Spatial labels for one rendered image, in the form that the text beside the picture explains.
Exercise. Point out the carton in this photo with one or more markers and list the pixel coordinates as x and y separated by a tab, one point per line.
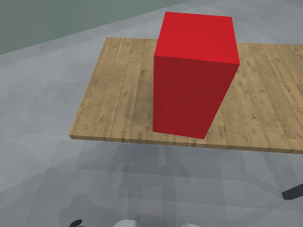
194	63

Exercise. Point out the table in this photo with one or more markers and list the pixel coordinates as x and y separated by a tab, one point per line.
262	109

